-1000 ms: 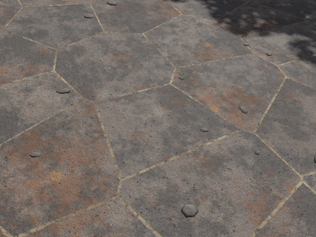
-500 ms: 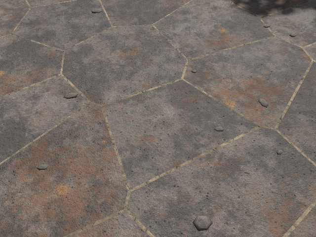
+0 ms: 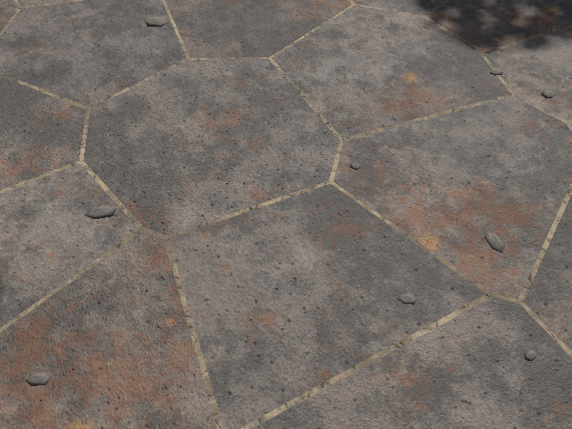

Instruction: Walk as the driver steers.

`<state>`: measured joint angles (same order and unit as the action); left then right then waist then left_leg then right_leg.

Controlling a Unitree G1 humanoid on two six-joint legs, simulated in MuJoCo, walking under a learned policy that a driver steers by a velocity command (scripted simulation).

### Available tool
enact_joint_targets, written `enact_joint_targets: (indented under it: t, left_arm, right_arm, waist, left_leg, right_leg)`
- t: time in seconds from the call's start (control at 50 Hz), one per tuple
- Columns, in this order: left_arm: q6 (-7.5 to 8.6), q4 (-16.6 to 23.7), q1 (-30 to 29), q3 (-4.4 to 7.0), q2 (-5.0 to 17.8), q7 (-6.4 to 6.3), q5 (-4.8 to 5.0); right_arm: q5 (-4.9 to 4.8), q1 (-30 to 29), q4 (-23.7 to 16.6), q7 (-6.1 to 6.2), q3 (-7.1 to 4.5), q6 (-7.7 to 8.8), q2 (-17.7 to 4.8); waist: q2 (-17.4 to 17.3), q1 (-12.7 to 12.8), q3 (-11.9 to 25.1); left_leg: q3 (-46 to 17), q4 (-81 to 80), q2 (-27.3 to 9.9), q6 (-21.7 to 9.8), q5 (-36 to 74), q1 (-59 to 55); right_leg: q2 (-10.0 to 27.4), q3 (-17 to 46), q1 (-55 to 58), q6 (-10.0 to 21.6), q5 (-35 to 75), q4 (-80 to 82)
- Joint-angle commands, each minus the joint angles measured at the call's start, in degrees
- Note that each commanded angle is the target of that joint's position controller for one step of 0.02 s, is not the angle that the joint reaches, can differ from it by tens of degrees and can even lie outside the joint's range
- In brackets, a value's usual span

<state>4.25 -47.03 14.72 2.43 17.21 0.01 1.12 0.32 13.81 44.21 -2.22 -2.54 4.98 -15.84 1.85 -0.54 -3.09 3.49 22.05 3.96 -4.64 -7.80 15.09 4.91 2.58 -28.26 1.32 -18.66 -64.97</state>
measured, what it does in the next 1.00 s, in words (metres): walks ahead, turning left: right foot, then left foot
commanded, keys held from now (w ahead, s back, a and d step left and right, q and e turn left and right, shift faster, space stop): w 0.06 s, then w+q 0.94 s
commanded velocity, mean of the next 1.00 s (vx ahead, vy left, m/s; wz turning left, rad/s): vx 0.50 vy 0.00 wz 0.42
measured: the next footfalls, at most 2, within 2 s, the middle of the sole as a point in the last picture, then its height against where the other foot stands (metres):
right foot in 0.32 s outside the picture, level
left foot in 0.86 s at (222, 384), level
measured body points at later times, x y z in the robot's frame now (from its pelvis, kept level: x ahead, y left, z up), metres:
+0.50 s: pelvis +0.27 -0.06 +0.00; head +0.30 -0.07 +0.45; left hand +0.35 +0.23 -0.10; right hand +0.40 -0.33 -0.12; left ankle +0.21 +0.08 -0.65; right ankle +0.32 -0.16 -0.74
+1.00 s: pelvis +0.51 +0.07 -0.01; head +0.55 +0.10 +0.44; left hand +0.49 +0.38 -0.12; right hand +0.76 -0.12 -0.10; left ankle +0.53 +0.15 -0.74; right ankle +0.53 -0.11 -0.65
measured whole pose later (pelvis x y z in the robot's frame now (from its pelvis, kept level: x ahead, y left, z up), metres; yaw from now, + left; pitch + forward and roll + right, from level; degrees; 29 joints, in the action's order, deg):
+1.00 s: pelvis +0.51 +0.07 -0.01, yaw +29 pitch +1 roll -1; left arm 6.3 -45.6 10.2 3.2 17.7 0.4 0.6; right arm -0.7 13.9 38.2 -1.9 -4.3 2.3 -17.1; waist 0.8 -0.2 -4.4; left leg 0.3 28.6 5.0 -5.9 -10.1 19.3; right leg 4.1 1.8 -25.0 -0.1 -21.4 -67.1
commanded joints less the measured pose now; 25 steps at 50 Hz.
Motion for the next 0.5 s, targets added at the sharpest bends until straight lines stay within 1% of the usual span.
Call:
enact_joint_targets:
  t: [0.02, 0.06, 0.1, 0.14, 0.18, 0.22, 0.26, 0.28, 0.3, 0.32, 0.34, 0.36, 0.38, 0.4, 0.42, 0.44, 0.46, 0.48, 0.5]
  left_arm:
    - [-0.77, 2.5, 3.5, 0.9, 3.2, -0.46, -0.64]
    - [-0.67, 4.0, -1.2, 0.8, 3.2, -0.49, -1.09]
    - [-0.01, 5.5, -6.0, 0.58, 2.7, -0.22, -1.38]
    - [0.71, 6.6, -10.4, 0.24, 2.0, 0.25, -1.23]
    - [1.22, 7.7, -14.1, 0.17, 2.2, 0.85, -0.78]
    - [1.72, 8.7, -16.6, 0.36, 3.1, 1.47, -0.47]
    - [2.22, 8.8, -15.9, 0.95, 4.8, 1.82, -0.37]
    - [2.47, 8.4, -14.3, 1.29, 5.6, 1.84, -0.3]
    - [2.69, 7.3, -10.3, 1.91, 6.6, 1.69, -0.31]
    - [2.88, 5.5, -2.9, 3.21, 9.3, 1.19, -0.65]
    - [2.75, 4.5, 6.9, 4.28, 13.4, 0.57, -1.52]
    - [1.87, 3.1, 8.9, 5.16, 16.9, 0.85, -1.61]
    - [1.81, 4.0, 7.5, 3.67, 10.4, 1.01, -1.34]
    - [1.86, 4.3, 4.2, 2.72, 7.3, 0.87, -1.12]
    - [1.88, 4.5, 0.3, 2.16, 5.9, 0.96, -1.39]
    - [1.86, 4.3, -2.0, 1.78, 4.3, 0.98, -1.54]
    - [2.07, 4.1, -3.3, 1.71, 3.8, 0.86, -1.89]
    - [2.33, 3.7, -4.0, 1.85, 3.6, 0.8, -1.91]
    - [2.61, 3.3, -4.2, 2.08, 4.0, 0.72, -1.8]
  right_arm:
    - [-0.32, -1.6, -2.8, 0.18, -1.84, 1.76, -7.1]
    - [-0.24, 0.0, -1.8, 0.76, -2.14, 1.59, -8.1]
    - [-0.68, 1.8, -1.0, 1.25, -2.27, 1.1, -8.7]
    - [-1.12, 3.9, -0.2, 1.68, -2.56, 0.58, -9.8]
    - [-1.51, 6.6, 0.8, 1.92, -2.83, 0.04, -10.7]
    - [-1.83, 8.1, 1.5, 2.18, -2.93, -0.59, -10.7]
    - [-1.87, 8.2, 1.7, 2.6, -3.2, -1.2, -11.0]
    - [-1.78, 8.0, 1.8, 2.74, -3.34, -1.51, -11.3]
    - [-1.71, 7.3, 1.6, 2.81, -3.22, -1.79, -10.9]
    - [-1.22, 7.5, 1.4, 2.75, -2.43, -1.83, -8.8]
    - [0.17, 7.6, -0.6, 2.71, -0.91, -1.79, -4.6]
    - [-1.53, 15.5, -2.1, 2.57, 0.28, -0.79, 0.0]
    - [-2.93, 12.5, -1.1, 2.78, -1.19, -0.61, -6.6]
    - [-3.3, 7.1, -2.4, 2.87, -2.28, -0.75, -9.7]
    - [-2.81, 5.3, -2.7, 3.1, -2.38, -1.1, -9.0]
    - [-2.14, 4.4, -3.0, 3.0, -2.58, -1.49, -8.2]
    - [-2.19, 5.0, -3.1, 2.69, -2.69, -2.09, -7.2]
    - [-2.37, 5.3, -3.1, 2.48, -2.65, -2.68, -6.1]
    - [-2.36, 4.9, -3.5, 2.37, -2.51, -3.18, -5.1]
  waist:
    - [-5.5, 2.0, 2.7]
    - [-4.8, 0.9, 0.9]
    - [-4.0, -0.6, -0.1]
    - [-3.8, -2.1, -0.5]
    - [-4.0, -3.5, -0.7]
    - [-4.6, -3.8, -0.7]
    - [-5.8, -2.4, 0.1]
    - [-6.7, -1.3, 0.8]
    - [-7.0, 1.2, 2.6]
    - [-6.0, 4.5, 7.9]
    - [1.3, 8.1, 17.8]
    - [18.1, 3.9, 23.9]
    - [10.6, 6.1, 19.5]
    - [6.6, 6.2, 12.2]
    - [3.4, 4.4, 8.6]
    - [4.0, 3.1, 5.7]
    - [5.5, 1.7, 4.5]
    - [5.7, 1.1, 3.8]
    - [4.8, 0.8, 3.1]
  left_leg:
    - [-15.3, -15.1, -16.3, -10.8, 5.9, -2.8]
    - [-13.1, -16.4, -15.7, -10.6, 6.1, -3.4]
    - [-11.2, -16.3, -13.9, -9.2, 6.8, -3.6]
    - [-9.9, -15.5, -12.9, -8.1, 6.7, -3.7]
    - [-10.9, -14.1, -13.7, -7.9, 5.5, -5.2]
    - [-13.0, -11.5, -15.1, -7.5, 4.5, -8.4]
    - [-15.6, -8.5, -16.7, -6.3, 4.1, -11.2]
    - [-16.6, -6.5, -17.0, -5.7, 5.4, -11.8]
    - [-16.2, -2.4, -15.9, -4.7, 8.9, -11.2]
    - [-14.0, 7.2, -12.3, -2.8, 11.4, -8.3]
    - [-10.4, 25.4, -7.5, -0.4, -1.3, 1.5]
    - [-6.9, 43.1, -0.4, 2.7, -26.6, 22.3]
    - [-12.2, 49.8, -3.8, 2.8, -25.1, 28.0]
    - [-11.5, 50.6, -5.9, 2.5, -19.8, 29.8]
    - [-10.5, 49.2, -8.2, 2.8, -15.2, 27.5]
    - [-10.6, 46.7, -9.6, 3.2, -12.0, 26.0]
    - [-10.6, 45.2, -11.0, 3.5, -9.9, 22.9]
    - [-9.9, 44.5, -11.3, 3.7, -8.8, 21.6]
    - [-9.4, 43.8, -11.6, 4.0, -7.8, 21.8]
  right_leg:
    - [4.0, 1.5, -5.0, -1.5, 4.8, 3.7]
    - [4.4, 1.4, -8.3, -2.5, 11.4, 10.3]
    - [3.4, 0.7, -7.9, -2.9, 18.2, 19.0]
    - [1.3, -0.3, -5.3, -3.3, 23.2, 26.9]
    - [-0.2, -0.7, -3.6, -3.7, 24.8, 30.9]
    - [-1.0, 0.2, -3.3, -3.2, 23.3, 34.3]
    - [-1.6, 1.1, -0.8, -2.2, 19.8, 37.0]
    - [-2.0, 0.7, 1.9, -1.5, 17.3, 37.6]
    - [-2.7, -0.4, 7.9, -0.4, 15.8, 39.4]
    - [-1.4, 0.1, 19.4, 1.6, 15.5, 39.4]
    - [9.7, 10.9, 35.6, 5.1, 14.3, 37.5]
    - [20.8, 35.5, 51.3, 13.2, 1.4, 43.6]
    - [18.9, 37.1, 47.1, 11.7, -8.8, 47.9]
    - [17.0, 27.7, 40.4, 9.2, -7.3, 48.7]
    - [14.5, 21.1, 33.6, 8.1, -0.4, 49.8]
    - [12.7, 16.2, 28.7, 8.0, 4.6, 51.3]
    - [11.2, 11.8, 25.1, 7.5, 7.9, 53.0]
    - [10.4, 8.8, 23.2, 7.7, 10.3, 54.4]
    - [10.3, 6.3, 22.1, 8.2, 13.0, 55.4]
Keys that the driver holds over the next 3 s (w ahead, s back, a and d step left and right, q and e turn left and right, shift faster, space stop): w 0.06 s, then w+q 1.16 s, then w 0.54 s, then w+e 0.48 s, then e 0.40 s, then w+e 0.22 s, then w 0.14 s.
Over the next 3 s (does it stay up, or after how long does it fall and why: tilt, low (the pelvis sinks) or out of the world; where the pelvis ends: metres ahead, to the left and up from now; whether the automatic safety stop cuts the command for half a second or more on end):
stays up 1.31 0.60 0.00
